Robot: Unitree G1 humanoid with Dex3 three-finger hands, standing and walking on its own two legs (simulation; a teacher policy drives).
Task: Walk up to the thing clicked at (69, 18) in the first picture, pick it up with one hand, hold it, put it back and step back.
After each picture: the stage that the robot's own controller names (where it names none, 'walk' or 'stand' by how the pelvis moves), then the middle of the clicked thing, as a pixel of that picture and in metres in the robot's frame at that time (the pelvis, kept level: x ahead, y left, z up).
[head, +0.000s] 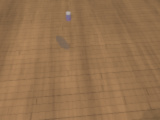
stand; (68, 16) +1.98 +0.21 -0.72
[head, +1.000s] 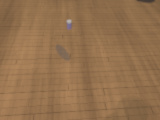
walk; (69, 24) +1.84 +0.14 -0.71
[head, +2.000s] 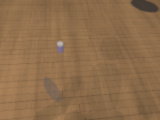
walk; (60, 47) +1.28 +0.19 -0.72
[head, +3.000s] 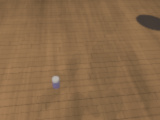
walk; (55, 82) +0.85 +0.19 -0.72
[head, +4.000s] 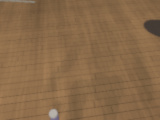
walk; (54, 116) +0.52 +0.21 -0.71
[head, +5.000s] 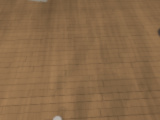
stand; out of the picture +0.45 +0.20 -0.72
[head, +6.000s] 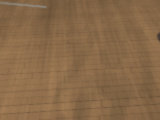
stand; out of the picture +0.42 +0.20 -0.72
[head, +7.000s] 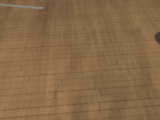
stand; out of the picture +0.39 +0.22 -0.73
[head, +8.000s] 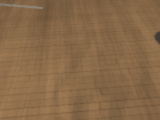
stand; out of the picture +0.39 +0.21 -0.73
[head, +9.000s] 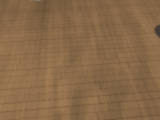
go down; out of the picture +0.40 +0.21 -0.72
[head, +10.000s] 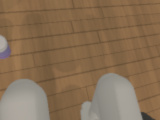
go down; (0, 47) +0.48 +0.27 -0.29
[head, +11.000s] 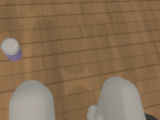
approach; (12, 50) +0.48 +0.26 -0.29
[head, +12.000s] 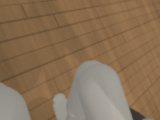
close in; out of the picture +0.45 +0.31 -0.22
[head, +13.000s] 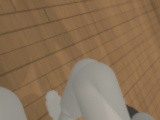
close; out of the picture +0.44 +0.32 -0.23
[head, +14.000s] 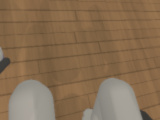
lift; out of the picture +0.38 +0.29 -0.10
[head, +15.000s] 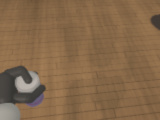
hold; (30, 89) +0.33 +0.17 +0.03
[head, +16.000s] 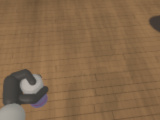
hold; (35, 91) +0.33 +0.17 +0.00
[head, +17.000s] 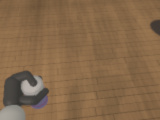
hold; (35, 93) +0.33 +0.17 +0.00
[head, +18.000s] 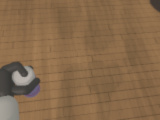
crouch; (27, 82) +0.37 +0.19 -0.05
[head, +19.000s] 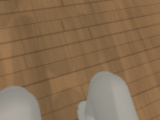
lower; out of the picture +0.49 +0.29 -0.11
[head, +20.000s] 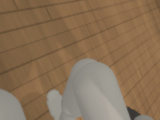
lower; out of the picture +0.43 +0.32 -0.23
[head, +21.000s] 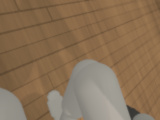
lower; out of the picture +0.43 +0.32 -0.23
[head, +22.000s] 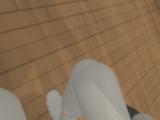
lower; out of the picture +0.43 +0.32 -0.23
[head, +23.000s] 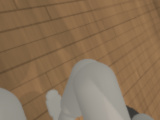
lower; out of the picture +0.43 +0.32 -0.23
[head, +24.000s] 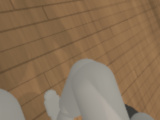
open; out of the picture +0.43 +0.32 -0.23
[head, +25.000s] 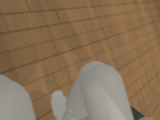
stand; out of the picture +0.43 +0.31 -0.24
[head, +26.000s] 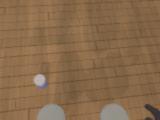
walk; (41, 82) +0.45 +0.23 -0.49
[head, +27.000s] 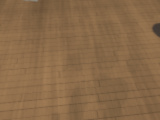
stand; out of the picture +0.40 +0.21 -0.67
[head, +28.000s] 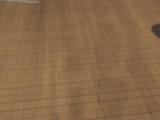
stand; out of the picture +0.41 +0.22 -0.67
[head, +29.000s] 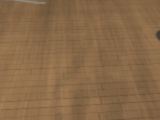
stand; out of the picture +0.41 +0.20 -0.70
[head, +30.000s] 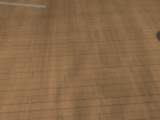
stand; out of the picture +0.41 +0.21 -0.73
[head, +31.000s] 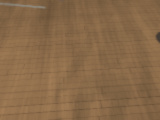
stand; out of the picture +0.39 +0.21 -0.73
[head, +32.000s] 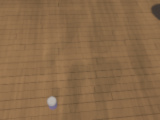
walk; (52, 103) +0.48 +0.18 -0.70
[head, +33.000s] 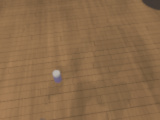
walk; (57, 76) +0.79 +0.27 -0.70
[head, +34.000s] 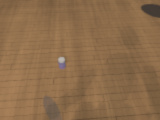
stand; (61, 63) +1.07 +0.22 -0.71
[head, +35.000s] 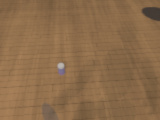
stand; (61, 68) +1.01 +0.21 -0.72
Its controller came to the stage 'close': yes
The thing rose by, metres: 0.71
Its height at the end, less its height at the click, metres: +0.00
